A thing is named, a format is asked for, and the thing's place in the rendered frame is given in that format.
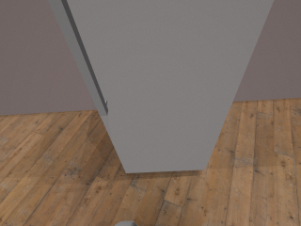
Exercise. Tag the fridge door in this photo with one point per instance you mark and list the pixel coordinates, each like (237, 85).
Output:
(169, 71)

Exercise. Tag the handle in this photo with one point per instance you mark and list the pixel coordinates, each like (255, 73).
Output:
(71, 34)

